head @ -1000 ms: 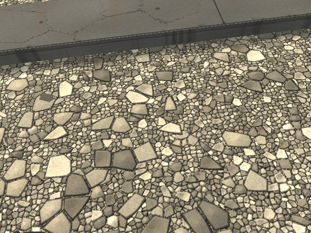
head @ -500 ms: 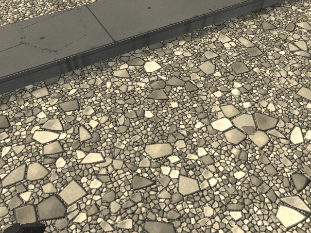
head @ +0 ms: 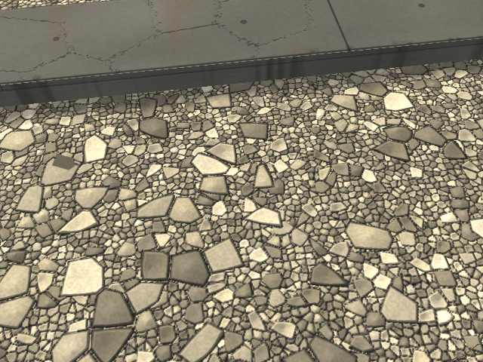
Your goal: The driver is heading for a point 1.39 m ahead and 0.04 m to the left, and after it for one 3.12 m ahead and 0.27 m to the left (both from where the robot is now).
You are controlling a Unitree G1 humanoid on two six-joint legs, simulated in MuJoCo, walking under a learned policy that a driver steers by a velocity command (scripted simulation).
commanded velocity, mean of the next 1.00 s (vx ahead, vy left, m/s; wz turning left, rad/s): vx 0.80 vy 0.00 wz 0.05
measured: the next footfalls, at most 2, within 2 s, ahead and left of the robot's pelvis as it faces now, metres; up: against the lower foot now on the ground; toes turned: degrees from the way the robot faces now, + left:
left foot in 0.20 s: +0.08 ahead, +0.18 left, +0.00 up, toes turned +17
right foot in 0.66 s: +0.61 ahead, +0.22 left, +0.00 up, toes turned +16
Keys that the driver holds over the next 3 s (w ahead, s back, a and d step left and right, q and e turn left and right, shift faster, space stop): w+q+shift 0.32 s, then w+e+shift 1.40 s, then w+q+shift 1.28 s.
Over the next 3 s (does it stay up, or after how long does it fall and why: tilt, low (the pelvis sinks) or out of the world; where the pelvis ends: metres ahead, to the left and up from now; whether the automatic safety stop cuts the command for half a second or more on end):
stays up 2.31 -0.24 0.06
